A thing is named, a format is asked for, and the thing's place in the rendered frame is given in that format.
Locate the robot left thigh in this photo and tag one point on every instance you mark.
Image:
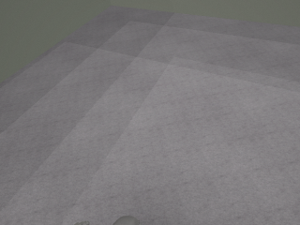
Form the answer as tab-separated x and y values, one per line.
127	220

